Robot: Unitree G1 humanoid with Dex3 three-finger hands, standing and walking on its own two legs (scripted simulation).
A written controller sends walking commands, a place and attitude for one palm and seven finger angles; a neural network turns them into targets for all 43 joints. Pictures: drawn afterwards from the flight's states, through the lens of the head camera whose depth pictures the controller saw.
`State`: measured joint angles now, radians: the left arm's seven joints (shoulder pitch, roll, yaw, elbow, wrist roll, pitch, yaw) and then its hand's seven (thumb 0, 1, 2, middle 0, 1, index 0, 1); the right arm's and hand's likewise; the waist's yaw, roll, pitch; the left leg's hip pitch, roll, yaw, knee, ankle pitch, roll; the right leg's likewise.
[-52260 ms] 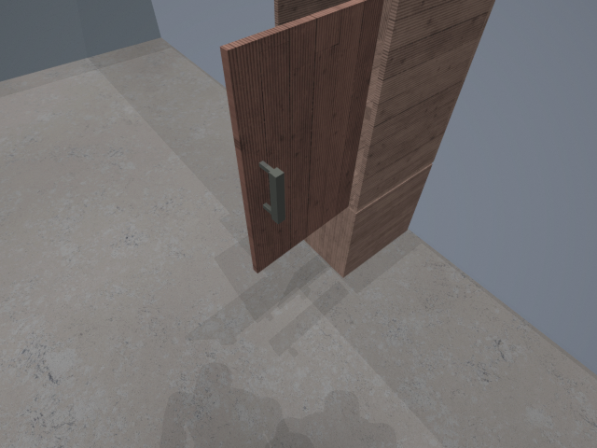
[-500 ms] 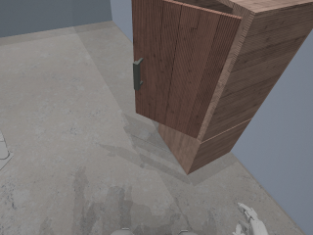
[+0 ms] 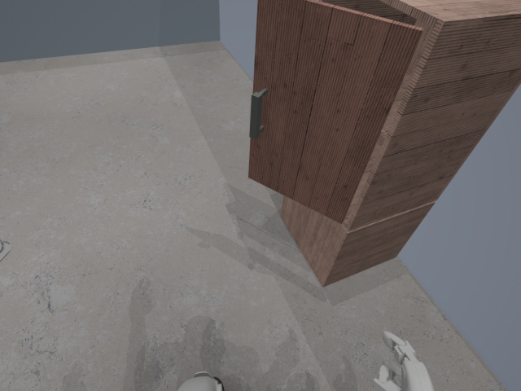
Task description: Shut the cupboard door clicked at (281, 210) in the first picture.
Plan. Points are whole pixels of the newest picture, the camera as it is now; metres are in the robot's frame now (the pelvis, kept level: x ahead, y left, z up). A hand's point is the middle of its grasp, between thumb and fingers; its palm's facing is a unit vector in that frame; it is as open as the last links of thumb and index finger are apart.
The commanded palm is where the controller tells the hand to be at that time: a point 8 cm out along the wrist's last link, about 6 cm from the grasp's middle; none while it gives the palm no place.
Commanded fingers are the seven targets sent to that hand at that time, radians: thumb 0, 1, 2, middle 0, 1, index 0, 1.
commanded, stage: stop stepping back and stand still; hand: left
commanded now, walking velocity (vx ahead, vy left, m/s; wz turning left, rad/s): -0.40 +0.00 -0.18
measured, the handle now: (259, 113) +0.82 +0.04 -0.02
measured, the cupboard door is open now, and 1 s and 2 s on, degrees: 34 34 34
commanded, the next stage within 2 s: let the arm hang, fingers relaxed in 1.20 s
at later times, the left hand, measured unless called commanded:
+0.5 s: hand out of the picture +0.15 +0.26 +0.19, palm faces +0.33 -0.84 -0.44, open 7.4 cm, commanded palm +0.09 +0.31 +0.21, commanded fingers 0.00 0.90 0.90 -0.20 -0.30 -0.20 -0.30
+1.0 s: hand (12, 288) +0.18 +0.26 +0.19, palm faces +0.28 -0.83 -0.47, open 7.4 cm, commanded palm +0.12 +0.30 +0.21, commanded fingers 0.00 0.90 0.90 -0.20 -0.30 -0.20 -0.30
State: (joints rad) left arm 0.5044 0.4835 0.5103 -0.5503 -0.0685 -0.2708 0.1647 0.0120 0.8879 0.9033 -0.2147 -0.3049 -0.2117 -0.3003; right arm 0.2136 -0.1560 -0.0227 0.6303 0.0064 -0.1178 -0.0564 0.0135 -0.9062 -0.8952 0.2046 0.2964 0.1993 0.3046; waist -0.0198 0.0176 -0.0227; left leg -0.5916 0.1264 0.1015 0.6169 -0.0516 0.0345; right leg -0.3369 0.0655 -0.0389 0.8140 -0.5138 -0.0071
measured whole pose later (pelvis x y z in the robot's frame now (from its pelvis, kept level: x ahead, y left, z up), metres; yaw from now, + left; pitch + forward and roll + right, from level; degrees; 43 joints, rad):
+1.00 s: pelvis -0.06 +0.03 +0.03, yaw -9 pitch +2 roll -1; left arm 0.59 0.42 0.42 -0.47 -0.05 -0.20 0.17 0.01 0.89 0.90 -0.21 -0.30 -0.21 -0.30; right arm 0.23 -0.17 0.04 0.64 0.00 -0.09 -0.06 0.01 -0.91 -0.90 0.21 0.30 0.20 0.30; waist -0.02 -0.01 -0.04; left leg -0.32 0.03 0.08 0.52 -0.23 0.02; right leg -0.20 0.04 0.00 0.48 -0.31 -0.03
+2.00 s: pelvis -0.08 +0.04 +0.03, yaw -9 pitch -1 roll +0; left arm 0.32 0.21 0.01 1.15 0.01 0.01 0.02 0.00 0.92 0.90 -0.20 -0.30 -0.20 -0.30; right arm 0.28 -0.18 -0.01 1.13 -0.01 0.02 -0.03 0.01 -0.91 -0.89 0.20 0.30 0.20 0.30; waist 0.00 0.02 0.04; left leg -0.24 0.01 0.08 0.41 -0.15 0.03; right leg -0.12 0.03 -0.01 0.40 -0.26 -0.02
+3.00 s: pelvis -0.06 +0.02 +0.04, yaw -9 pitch -1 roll +0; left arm 0.18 0.27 0.01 1.13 0.01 -0.02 0.01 0.00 0.91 0.90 -0.20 -0.30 -0.20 -0.30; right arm 0.15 -0.27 -0.01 1.13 -0.01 0.00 -0.02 0.01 -0.91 -0.89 0.20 0.30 0.20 0.30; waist 0.00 0.00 0.03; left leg -0.16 0.02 0.08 0.34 -0.16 0.01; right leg -0.04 0.03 -0.01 0.31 -0.25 -0.04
